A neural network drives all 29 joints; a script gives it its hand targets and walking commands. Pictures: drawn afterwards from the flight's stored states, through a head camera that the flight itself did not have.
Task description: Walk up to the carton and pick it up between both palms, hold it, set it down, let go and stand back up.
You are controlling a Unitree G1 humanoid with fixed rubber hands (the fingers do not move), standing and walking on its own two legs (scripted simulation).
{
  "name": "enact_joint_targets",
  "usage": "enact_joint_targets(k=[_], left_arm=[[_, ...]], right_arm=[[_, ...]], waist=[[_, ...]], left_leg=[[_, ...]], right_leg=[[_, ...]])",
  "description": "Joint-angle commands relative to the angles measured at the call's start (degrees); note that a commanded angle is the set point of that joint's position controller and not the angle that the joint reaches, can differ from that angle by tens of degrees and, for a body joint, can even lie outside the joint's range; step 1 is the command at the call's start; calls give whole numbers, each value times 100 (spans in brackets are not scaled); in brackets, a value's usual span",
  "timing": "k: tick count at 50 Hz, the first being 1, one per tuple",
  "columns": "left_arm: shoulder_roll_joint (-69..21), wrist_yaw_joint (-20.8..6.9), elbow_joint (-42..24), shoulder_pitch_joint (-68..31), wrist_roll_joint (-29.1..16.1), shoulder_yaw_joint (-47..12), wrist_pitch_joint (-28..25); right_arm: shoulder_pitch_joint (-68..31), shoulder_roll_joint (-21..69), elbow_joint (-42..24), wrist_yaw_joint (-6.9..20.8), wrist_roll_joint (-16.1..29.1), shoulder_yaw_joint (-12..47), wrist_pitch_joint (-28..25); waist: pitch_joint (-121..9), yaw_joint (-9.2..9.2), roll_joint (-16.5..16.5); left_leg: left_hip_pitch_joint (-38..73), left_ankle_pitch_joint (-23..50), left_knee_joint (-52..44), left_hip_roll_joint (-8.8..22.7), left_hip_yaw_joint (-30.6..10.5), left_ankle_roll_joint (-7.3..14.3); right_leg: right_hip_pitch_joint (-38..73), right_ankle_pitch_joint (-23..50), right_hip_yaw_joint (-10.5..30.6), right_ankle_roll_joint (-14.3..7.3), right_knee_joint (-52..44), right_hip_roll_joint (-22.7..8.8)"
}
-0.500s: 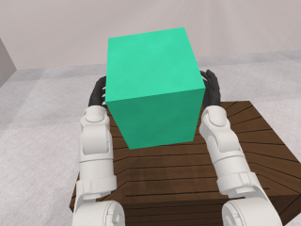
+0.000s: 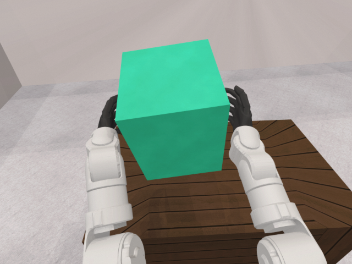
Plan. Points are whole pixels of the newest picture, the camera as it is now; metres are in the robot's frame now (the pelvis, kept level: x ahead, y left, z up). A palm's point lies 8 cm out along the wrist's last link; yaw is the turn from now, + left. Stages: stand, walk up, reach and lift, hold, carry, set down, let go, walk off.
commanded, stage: hold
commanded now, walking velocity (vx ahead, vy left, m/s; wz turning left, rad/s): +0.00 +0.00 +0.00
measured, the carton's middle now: (175, 115) +0.41 -0.01 +0.19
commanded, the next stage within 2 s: set down in 0.64 s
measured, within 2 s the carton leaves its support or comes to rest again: neither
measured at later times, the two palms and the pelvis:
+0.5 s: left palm (111, 136) +0.36 +0.14 +0.17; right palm (235, 128) +0.35 -0.14 +0.18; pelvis +0.00 +0.00 +0.00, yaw +0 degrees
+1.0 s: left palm (122, 143) +0.35 +0.12 +0.16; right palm (244, 132) +0.34 -0.16 +0.17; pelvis -0.01 +0.00 +0.00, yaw +0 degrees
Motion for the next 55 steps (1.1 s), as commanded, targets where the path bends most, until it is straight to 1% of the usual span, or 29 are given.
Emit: enact_joint_targets(k=[1, 6, 8, 9, 11, 13, 15, 18, 20, 22, 23, 26, 29, 30, 32, 33, 34, 35, 37, 38, 39, 43, 45, 46, 47, 49, 50, 52, 55], left_arm=[[-1895, -967, -47, -3776, -752, -2324, -353], [-2425, -483, -516, -4455, -1451, -3374, -885], [-2596, -217, -1387, -4607, -1659, -3697, -1079], [-2591, -155, -1506, -4220, -1849, -3951, -1086], [-2497, -78, -1622, -4011, -1657, -3747, -1055], [-2053, -280, -899, -3115, -1112, -2987, -815], [-1648, -607, 42, -2668, -416, -1962, -457], [-1765, -985, -134, -2785, -472, -1968, -286], [-1857, -1039, -265, -2859, -479, -2005, -228], [-1913, -970, -537, -3278, -782, -2516, -288], [-1944, -907, -723, -3335, -950, -2773, -338], [-2316, -586, -1813, -3842, -1580, -3786, -665], [-2416, -246, -2675, -3835, -1916, -4223, -926], [-2429, -231, -2234, -3632, -1889, -4137, -846], [-2072, -351, -1206, -3493, -1301, -3326, -680], [-2330, -385, -1114, -3110, -1526, -3485, -596], [-1958, -520, -220, -2821, -1175, -2840, -357], [-1740, -716, 243, -2461, -870, -2174, -259], [-1655, -930, 583, -2695, -661, -1666, -144], [-1567, -1023, 993, -2691, -463, -1382, -183], [-1628, -1046, 725, -3339, -662, -1571, -294], [-2209, -728, -484, -4199, -1205, -2713, -992], [-2846, -422, -1558, -4436, -1774, -3903, -1730], [-2939, -250, -1634, -4350, -1777, -3993, -1981], [-3063, -98, -1943, -4636, -2023, -4415, -2270], [-2868, 33, -976, -4014, -1815, -4068, -2510], [-2458, -82, 110, -3480, -1384, -3407, -2433], [-1963, -414, 1011, -2702, -749, -2498, -2092], [-1800, -872, 1775, -2156, -271, -1540, -1725]], right_arm=[[-3730, 2264, -563, 975, -51, 1419, -186], [-4126, 2532, -960, 1146, -24, 1667, -617], [-4306, 2926, -1604, 1173, 292, 2259, -801], [-4162, 2809, -1965, 1120, 316, 2405, -866], [-3967, 2695, -1791, 1014, 396, 2592, -778], [-3489, 2632, -1502, 930, 279, 2526, -582], [-3007, 2340, -581, 894, 97, 2016, -285], [-2931, 2273, -702, 808, 80, 1923, -175], [-3140, 2262, -704, 823, 268, 1975, -86], [-3357, 2131, -976, 800, 232, 1845, -233], [-3689, 2247, -1411, 799, 333, 2102, -368], [-3663, 2301, -2026, 823, 573, 2431, -581], [-3376, 2481, -2345, 810, 770, 2698, -637], [-3534, 2355, -2385, 793, 661, 2563, -630], [-3287, 2198, -1343, 859, 379, 2050, -410], [-3750, 2232, -1417, 783, 365, 2084, -490], [-3286, 1958, -541, 766, 74, 1612, -262], [-3163, 1807, -264, 787, -156, 1346, -232], [-3373, 1820, 288, 892, -298, 945, -147], [-3642, 1835, 291, 967, -423, 818, -179], [-3847, 1899, 284, 1022, -550, 541, -307], [-4168, 2656, -570, 1167, -243, 1291, -983], [-4123, 3040, -1456, 1184, -269, 1713, -1727], [-4239, 3132, -1599, 1222, -171, 1987, -1909], [-4271, 3093, -1767, 1208, -205, 2070, -2118], [-3950, 3034, -1375, 1184, -584, 1981, -2303], [-3451, 2706, -683, 1166, -1031, 1469, -2233], [-2938, 2498, -141, 1164, -1375, 1102, -1988], [-2321, 2084, 588, 1121, -1577, 505, -1693]], waist=[[-1029, 8, 10], [-1913, -111, 504], [-3221, 51, 669], [-3611, -44, 597], [-3638, 4, 554], [-2561, 205, -37], [-1144, 290, -267], [-1112, 142, -421], [-963, 264, -155], [-1533, -11, 131], [-1880, 37, 238], [-3231, -207, 731], [-3867, -238, 1020], [-3508, -282, 781], [-2081, -191, 542], [-2026, -81, 118], [-827, -228, -6], [-167, -128, -240], [225, -103, -348], [474, 101, -388], [277, 28, -104], [-1504, 185, 447], [-3725, -26, 816], [-4193, 120, 924], [-4807, 16, 870], [-4478, 40, 439], [-3457, 15, 212], [-1791, 61, -382], [-317, 72, -838]], left_leg=[[-367, 29, -567, -461, 770, 373], [-245, 233, -305, -427, 592, 97], [460, 1455, 76, -423, 548, 7], [908, 2397, 383, -427, 443, -118], [1073, 2710, 485, -518, 486, -52], [645, 2221, 326, -607, 637, 196], [229, 1068, -102, -641, 756, 394], [219, 1081, -249, -595, 805, 433], [176, 1026, -324, -521, 741, 386], [167, 1150, -173, -552, 740, 222], [158, 1385, -58, -543, 761, 142], [833, 2453, 336, -509, 559, -151], [1392, 3708, 732, -475, 379, -381], [1232, 3481, 708, -473, 370, -304], [529, 1876, 251, -548, 504, -79], [673, 1808, 65, -483, 598, 62], [144, 842, -241, -508, 693, 187], [-89, 162, -483, -560, 763, 337], [-396, -717, -764, -523, 798, 484], [-747, -1234, -932, -485, 813, 522], [-1055, -1433, -958, -409, 816, 469], [-549, -198, -427, -455, 782, 176], [522, 1804, 241, -391, 550, -237], [1039, 2613, 431, -348, 496, -301], [1255, 2663, 538, -347, 461, -316], [997, 2309, 399, -394, 525, -114], [462, 1321, 125, -445, 678, 27], [-98, -51, -445, -529, 836, 461], [-229, -720, -770, -477, 945, 754]], right_leg=[[211, -210, -800, 89, -459, 466], [-287, -24, -821, 29, -336, 522], [-34, 835, -752, 63, -226, 530], [78, 1557, -767, 86, -180, 619], [321, 1853, -708, 180, -199, 620], [622, 2146, -604, 293, -252, 531], [483, 1213, -544, 341, -530, 351], [596, 1251, -569, 335, -507, 315], [438, 1047, -600, 248, -468, 392], [500, 1060, -724, 196, -379, 474], [564, 1234, -728, 171, -273, 534], [658, 1760, -809, 72, -95, 647], [582, 2464, -781, 90, -34, 732], [486, 2369, -739, 124, -99, 689], [280, 1296, -708, 136, -311, 562], [80, 866, -689, 160, -405, 513], [-86, 368, -691, 95, -527, 428], [-23, -41, -691, 146, -642, 335], [-358, -995, -675, 115, -773, 298], [-467, -1504, -685, 149, -831, 216], [-476, -1545, -687, 102, -698, 299], [-40, -120, -704, 49, -407, 407], [-157, 1131, -871, 52, -210, 486], [-190, 1454, -872, 34, -227, 565], [-249, 1522, -843, 18, -245, 538], [-161, 1695, -787, 68, -322, 495], [-102, 1293, -718, 86, -498, 383], [301, 661, -516, 334, -613, 139], [-142, -829, -490, 373, -884, 38]])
